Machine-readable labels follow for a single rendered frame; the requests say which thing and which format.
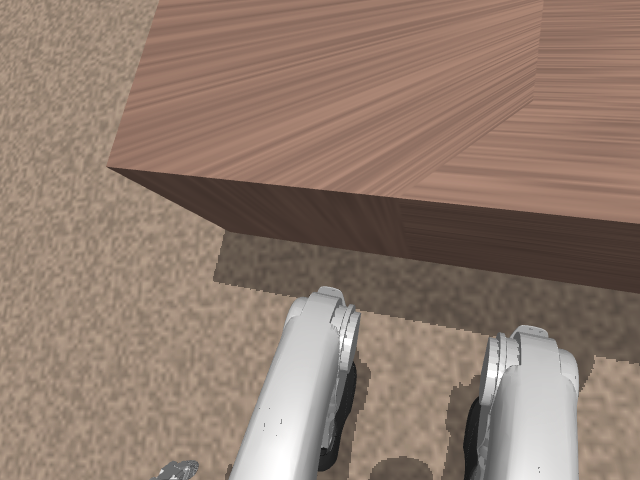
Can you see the right robot foot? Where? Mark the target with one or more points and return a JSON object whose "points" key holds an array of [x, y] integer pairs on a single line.
{"points": [[470, 440]]}

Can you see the left robot hand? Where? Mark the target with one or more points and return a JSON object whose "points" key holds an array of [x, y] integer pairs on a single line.
{"points": [[178, 471]]}

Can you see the left robot foot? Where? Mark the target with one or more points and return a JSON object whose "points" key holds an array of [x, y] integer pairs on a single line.
{"points": [[328, 456]]}

